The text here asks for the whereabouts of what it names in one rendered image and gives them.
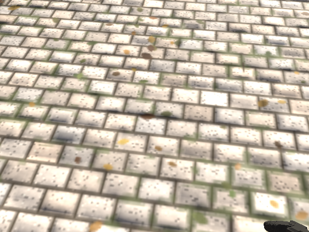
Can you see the robot right hand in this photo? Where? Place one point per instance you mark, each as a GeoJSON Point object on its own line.
{"type": "Point", "coordinates": [284, 226]}

